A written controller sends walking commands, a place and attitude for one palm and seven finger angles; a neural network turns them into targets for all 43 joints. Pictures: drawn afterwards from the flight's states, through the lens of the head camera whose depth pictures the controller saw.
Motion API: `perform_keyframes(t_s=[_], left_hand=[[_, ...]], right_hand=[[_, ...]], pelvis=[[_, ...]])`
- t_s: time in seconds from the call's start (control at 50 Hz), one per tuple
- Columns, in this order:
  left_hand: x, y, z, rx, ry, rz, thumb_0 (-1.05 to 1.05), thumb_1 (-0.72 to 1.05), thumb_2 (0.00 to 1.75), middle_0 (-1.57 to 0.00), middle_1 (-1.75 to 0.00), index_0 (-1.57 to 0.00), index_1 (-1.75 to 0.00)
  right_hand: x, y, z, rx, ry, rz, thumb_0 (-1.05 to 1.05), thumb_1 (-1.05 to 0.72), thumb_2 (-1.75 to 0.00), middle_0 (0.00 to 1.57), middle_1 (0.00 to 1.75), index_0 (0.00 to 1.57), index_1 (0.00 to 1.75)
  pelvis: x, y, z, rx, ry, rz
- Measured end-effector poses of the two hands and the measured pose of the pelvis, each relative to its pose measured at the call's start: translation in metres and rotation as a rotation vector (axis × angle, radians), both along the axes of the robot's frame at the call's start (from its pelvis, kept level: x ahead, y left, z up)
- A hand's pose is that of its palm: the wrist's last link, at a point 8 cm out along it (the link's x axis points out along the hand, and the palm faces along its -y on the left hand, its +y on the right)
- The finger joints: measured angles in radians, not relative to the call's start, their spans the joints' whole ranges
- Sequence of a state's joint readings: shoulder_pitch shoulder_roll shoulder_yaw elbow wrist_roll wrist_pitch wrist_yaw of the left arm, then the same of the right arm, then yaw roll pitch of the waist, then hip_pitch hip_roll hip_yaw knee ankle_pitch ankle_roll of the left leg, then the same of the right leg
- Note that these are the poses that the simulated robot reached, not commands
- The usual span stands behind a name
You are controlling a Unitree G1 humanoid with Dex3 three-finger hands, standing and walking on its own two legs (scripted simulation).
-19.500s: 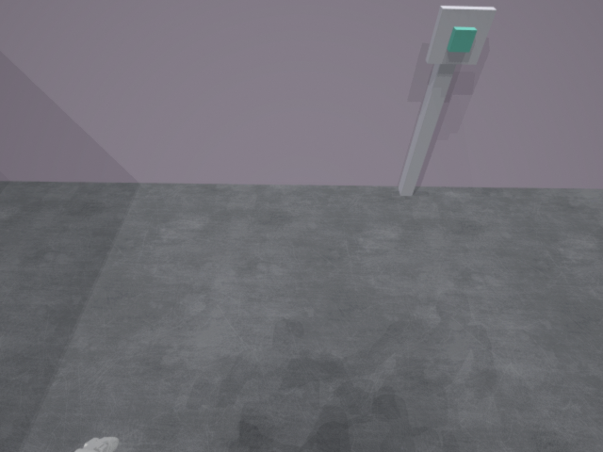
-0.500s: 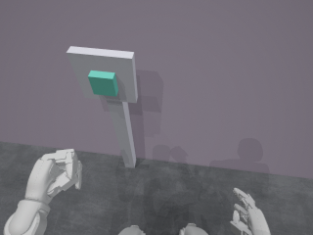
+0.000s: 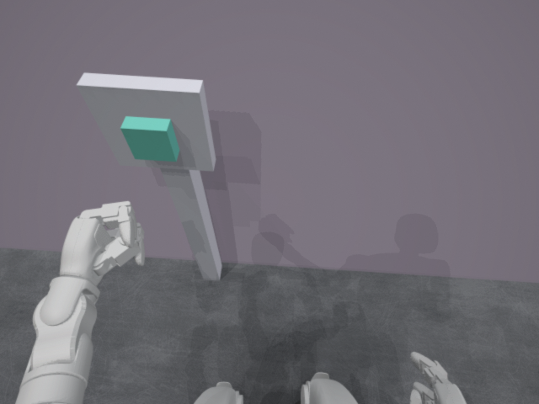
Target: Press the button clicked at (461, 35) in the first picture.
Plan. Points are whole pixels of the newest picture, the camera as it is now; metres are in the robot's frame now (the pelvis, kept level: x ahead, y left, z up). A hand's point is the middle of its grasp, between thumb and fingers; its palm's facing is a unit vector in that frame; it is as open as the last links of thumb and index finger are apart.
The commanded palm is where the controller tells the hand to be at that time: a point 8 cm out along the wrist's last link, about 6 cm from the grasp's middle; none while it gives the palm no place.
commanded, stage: aim a knuckle at the button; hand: left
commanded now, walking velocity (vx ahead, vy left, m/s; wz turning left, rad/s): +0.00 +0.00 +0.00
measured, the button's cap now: (152, 138) +0.51 +0.21 +0.07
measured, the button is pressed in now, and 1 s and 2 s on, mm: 0 0 8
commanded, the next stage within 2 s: press the button with the knuckle in 1.24 s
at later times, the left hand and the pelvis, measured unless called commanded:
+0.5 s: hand (155, 195) +0.42 +0.20 +0.04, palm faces -0.05 -1.00 -0.02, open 3.1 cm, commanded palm +0.40 +0.25 +0.04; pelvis -0.01 +0.01 -0.01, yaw -1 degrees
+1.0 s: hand (155, 191) +0.43 +0.20 +0.03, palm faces -0.04 -1.00 -0.03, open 3.1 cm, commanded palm +0.41 +0.25 +0.04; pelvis +0.00 +0.01 -0.01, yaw -1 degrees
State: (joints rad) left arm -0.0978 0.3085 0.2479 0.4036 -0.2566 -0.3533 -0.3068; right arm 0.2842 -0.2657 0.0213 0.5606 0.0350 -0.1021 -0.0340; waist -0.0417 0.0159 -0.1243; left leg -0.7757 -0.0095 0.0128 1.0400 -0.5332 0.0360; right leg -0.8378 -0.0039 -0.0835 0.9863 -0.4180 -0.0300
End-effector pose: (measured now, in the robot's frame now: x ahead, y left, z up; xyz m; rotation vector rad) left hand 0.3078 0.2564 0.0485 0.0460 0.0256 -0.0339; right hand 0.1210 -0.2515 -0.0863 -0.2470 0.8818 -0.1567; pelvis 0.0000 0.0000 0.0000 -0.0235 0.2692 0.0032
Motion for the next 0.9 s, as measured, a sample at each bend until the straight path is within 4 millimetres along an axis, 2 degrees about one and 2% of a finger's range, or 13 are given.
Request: perform_keyframes(t_s=[0.1,0.28,0.62,0.76,0.9], left_hand=[[0.015,0.0,-0.003,-0.005,-0.001,-0.003,0.02,0.9,0.89,-1.3,-1.49,-1.29,-1.5],[0.054,0.001,-0.007,-0.017,0.0,-0.008,0.02,0.9,0.9,-1.3,-1.49,-1.3,-1.5],[0.111,-0.006,-0.014,-0.016,0.0,-0.004,0.02,0.9,0.9,-1.3,-1.49,-1.29,-1.5],[0.11,-0.009,-0.015,-0.016,0.007,-0.016,0.02,0.9,0.89,-1.29,-1.49,-1.29,-1.5],[0.103,-0.004,-0.017,-0.014,-0.001,0.006,0.02,0.9,0.89,-1.3,-1.49,-1.29,-1.5]], right_hand=[[-0.006,-0.002,-0.004,-0.006,0.031,-0.007,0.01,-0.9,-0.9,0.2,0.3,0.2,0.3],[-0.02,-0.003,-0.013,-0.015,0.096,-0.028,0.01,-0.9,-0.9,0.2,0.3,0.2,0.3],[-0.078,-0.002,-0.028,-0.016,0.293,-0.104,0.01,-0.9,-0.9,0.2,0.3,0.2,0.3],[-0.093,0.001,-0.025,0.002,0.339,-0.138,0.01,-0.9,-0.9,0.2,0.3,0.2,0.3],[-0.086,0.003,-0.022,-0.003,0.335,-0.128,0.01,-0.9,-0.9,0.2,0.3,0.2,0.3]], pelvis=[[-0.001,0.0,-0.001,-0.001,0.009,0.002],[-0.006,0.001,-0.006,-0.002,0.034,-0.003],[-0.008,0.008,-0.014,-0.008,0.088,-0.016],[-0.005,0.011,-0.01,-0.007,0.091,-0.03],[-0.003,0.012,-0.008,-0.01,0.085,-0.025]])
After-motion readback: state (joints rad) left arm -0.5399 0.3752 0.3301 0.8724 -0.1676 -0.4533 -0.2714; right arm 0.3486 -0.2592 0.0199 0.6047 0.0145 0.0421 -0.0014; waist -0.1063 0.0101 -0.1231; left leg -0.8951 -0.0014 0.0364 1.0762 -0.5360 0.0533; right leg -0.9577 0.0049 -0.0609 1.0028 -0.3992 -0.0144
